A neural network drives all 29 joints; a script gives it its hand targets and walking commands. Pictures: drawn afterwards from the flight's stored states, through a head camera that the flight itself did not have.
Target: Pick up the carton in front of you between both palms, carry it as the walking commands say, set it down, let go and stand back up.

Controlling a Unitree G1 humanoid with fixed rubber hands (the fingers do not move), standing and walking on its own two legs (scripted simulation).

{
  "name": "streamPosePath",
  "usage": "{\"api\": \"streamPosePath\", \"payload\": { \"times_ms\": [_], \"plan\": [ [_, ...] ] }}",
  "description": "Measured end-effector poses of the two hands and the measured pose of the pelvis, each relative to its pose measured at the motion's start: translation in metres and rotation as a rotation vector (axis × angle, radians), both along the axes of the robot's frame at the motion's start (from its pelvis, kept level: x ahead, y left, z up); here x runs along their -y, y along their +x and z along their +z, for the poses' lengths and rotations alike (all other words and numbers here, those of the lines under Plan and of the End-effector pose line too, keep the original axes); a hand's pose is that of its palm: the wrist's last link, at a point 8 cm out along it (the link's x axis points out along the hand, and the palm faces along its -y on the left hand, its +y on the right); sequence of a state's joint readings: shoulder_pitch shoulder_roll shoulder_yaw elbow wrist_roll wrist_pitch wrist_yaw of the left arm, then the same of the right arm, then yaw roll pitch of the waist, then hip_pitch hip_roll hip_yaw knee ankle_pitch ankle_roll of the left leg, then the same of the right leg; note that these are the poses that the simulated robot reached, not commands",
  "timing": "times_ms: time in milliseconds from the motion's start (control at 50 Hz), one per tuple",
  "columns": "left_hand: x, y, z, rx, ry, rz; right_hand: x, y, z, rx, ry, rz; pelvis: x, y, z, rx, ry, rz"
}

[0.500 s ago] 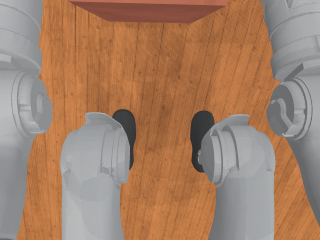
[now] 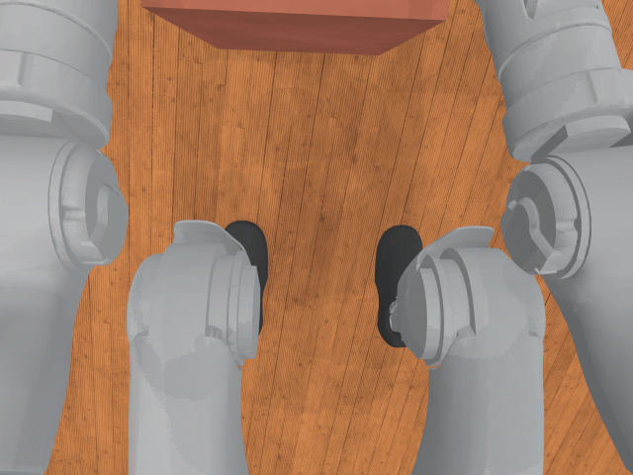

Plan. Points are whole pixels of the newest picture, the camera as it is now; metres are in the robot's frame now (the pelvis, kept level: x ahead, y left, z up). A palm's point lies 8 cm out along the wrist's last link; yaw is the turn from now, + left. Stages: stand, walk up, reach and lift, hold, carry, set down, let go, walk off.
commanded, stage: reach and lift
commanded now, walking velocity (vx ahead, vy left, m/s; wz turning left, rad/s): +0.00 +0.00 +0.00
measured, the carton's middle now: out of the picture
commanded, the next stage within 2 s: none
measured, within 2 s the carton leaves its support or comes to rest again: leaves its support in 0.36 s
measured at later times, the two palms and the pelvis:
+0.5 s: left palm out of the picture +0.56 +0.19 -0.11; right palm out of the picture +0.57 -0.10 -0.10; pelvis +0.00 +0.00 +0.02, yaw +1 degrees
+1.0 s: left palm out of the picture +0.50 +0.18 +0.07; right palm out of the picture +0.52 -0.11 +0.07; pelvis -0.01 -0.01 +0.13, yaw +2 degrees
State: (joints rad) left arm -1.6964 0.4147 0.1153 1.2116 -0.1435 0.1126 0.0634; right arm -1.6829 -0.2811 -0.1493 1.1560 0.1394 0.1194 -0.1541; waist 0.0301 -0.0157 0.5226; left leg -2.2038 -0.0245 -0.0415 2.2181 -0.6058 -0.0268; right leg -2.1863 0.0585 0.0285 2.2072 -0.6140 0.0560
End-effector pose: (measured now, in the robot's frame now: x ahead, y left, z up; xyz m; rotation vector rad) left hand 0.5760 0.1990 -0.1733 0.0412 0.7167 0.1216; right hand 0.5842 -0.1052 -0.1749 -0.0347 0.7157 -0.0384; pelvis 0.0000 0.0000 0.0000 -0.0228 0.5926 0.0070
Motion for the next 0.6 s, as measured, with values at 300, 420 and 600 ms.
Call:
{"api": "streamPosePath", "payload": {
  "times_ms": [300,420,600],
  "plan": [
    [0.0,0.0,-0.001,-0.009,-0.049,-0.027,0.002,-0.001,-0.002,0.005,0.038,-0.018,-0.004,0.006,-0.012,0.01,0.001,-0.006],
    [0.008,-0.009,0.024,0.011,-0.012,0.021,0.001,-0.003,0.031,0.03,-0.011,-0.048,-0.002,0.005,0.002,0.016,-0.002,0.007],
    [-0.002,-0.045,0.128,0.027,-0.038,0.08,-0.009,-0.028,0.132,0.043,0.024,-0.031,0.006,-0.003,0.04,-0.075,0.001,0.028]
  ]
}}
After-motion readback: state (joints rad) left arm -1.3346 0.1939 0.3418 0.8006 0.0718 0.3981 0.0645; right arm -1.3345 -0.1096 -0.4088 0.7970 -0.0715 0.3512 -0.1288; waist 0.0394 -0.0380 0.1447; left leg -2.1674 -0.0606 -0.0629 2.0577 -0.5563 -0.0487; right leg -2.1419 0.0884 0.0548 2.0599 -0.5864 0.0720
